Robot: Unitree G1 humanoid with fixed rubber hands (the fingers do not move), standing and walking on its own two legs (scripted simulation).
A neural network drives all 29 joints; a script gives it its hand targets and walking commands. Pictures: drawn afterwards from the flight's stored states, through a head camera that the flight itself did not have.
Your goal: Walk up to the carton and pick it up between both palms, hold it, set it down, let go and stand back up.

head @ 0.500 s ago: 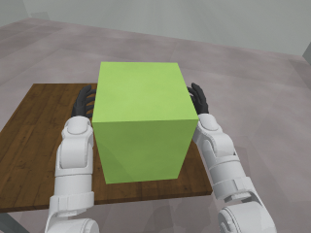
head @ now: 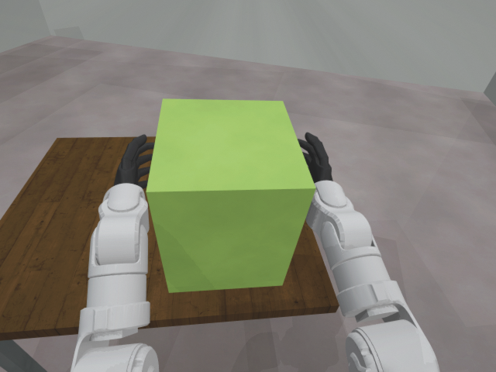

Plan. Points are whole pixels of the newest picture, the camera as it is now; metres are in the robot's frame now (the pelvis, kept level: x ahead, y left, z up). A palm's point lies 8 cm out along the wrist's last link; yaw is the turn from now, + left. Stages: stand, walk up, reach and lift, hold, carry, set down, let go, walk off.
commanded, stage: hold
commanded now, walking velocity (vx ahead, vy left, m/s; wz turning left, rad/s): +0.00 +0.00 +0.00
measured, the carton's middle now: (225, 197) +0.37 +0.01 +0.13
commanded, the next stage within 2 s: none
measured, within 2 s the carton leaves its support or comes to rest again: neither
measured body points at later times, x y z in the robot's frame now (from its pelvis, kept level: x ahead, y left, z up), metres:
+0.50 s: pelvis +0.00 +0.00 +0.00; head -0.04 +0.02 +0.45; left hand +0.36 +0.16 +0.17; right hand +0.37 -0.13 +0.17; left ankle +0.06 +0.13 -0.75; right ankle -0.02 -0.12 -0.75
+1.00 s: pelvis +0.00 +0.00 +0.00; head -0.05 +0.01 +0.45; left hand +0.36 +0.16 +0.18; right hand +0.37 -0.13 +0.17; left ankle +0.06 +0.13 -0.75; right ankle -0.02 -0.12 -0.75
